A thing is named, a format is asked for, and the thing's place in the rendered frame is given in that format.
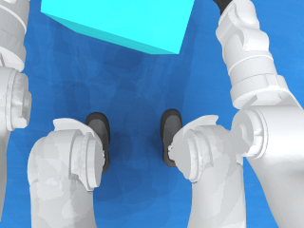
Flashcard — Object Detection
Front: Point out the right robot upper arm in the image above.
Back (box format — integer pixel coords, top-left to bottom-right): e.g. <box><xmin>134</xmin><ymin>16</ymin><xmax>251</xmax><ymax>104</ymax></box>
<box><xmin>229</xmin><ymin>104</ymin><xmax>304</xmax><ymax>228</ymax></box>

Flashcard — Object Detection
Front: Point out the carton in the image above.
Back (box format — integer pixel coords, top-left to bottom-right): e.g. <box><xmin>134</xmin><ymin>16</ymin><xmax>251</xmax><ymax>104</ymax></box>
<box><xmin>40</xmin><ymin>0</ymin><xmax>195</xmax><ymax>55</ymax></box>

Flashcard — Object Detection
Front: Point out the right robot hand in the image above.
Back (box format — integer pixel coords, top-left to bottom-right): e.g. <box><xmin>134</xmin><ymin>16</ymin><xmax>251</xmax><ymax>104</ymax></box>
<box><xmin>213</xmin><ymin>0</ymin><xmax>233</xmax><ymax>16</ymax></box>

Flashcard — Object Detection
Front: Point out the left robot upper arm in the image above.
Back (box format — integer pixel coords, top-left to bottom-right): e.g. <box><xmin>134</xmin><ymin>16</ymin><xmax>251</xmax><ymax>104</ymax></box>
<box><xmin>0</xmin><ymin>66</ymin><xmax>32</xmax><ymax>221</ymax></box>

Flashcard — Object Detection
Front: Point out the right robot foot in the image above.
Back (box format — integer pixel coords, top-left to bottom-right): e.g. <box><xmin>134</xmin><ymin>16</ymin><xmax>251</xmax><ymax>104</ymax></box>
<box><xmin>160</xmin><ymin>108</ymin><xmax>182</xmax><ymax>167</ymax></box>

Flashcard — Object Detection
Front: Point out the left robot thigh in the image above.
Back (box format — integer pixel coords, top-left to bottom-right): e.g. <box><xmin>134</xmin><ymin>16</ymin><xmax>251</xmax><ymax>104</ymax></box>
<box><xmin>29</xmin><ymin>129</ymin><xmax>103</xmax><ymax>228</ymax></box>

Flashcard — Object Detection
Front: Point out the robot left forearm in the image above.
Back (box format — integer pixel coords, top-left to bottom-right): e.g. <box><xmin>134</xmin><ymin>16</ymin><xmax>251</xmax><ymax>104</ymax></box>
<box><xmin>0</xmin><ymin>0</ymin><xmax>30</xmax><ymax>72</ymax></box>

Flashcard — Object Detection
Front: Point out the robot right forearm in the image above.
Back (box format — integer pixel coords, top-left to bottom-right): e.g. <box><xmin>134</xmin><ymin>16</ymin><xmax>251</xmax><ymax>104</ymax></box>
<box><xmin>216</xmin><ymin>0</ymin><xmax>304</xmax><ymax>111</ymax></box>

